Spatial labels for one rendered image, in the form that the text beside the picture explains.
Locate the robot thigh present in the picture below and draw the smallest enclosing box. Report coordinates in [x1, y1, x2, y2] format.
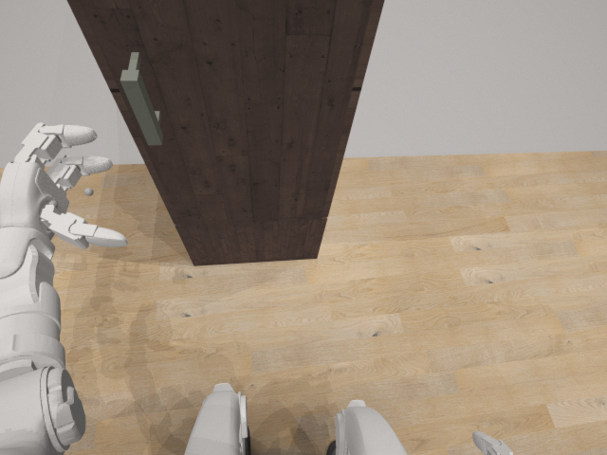
[184, 391, 248, 455]
[335, 407, 408, 455]

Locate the left robot hand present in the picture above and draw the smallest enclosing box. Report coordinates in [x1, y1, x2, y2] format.
[0, 122, 128, 249]

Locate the left robot thigh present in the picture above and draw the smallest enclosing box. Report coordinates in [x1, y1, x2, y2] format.
[184, 391, 248, 455]

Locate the cupboard door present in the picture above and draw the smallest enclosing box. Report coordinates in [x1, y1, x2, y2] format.
[79, 0, 374, 226]

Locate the left robot upper arm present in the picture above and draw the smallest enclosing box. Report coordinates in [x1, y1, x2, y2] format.
[0, 366, 85, 455]

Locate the handle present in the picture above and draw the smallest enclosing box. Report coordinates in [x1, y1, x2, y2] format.
[120, 52, 163, 145]

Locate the left robot forearm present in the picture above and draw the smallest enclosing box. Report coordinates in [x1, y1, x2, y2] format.
[0, 227, 65, 382]

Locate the right robot thigh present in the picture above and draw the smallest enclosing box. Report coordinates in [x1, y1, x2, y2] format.
[335, 407, 408, 455]

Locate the right robot hand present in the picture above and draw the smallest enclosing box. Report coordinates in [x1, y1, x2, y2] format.
[472, 431, 513, 455]

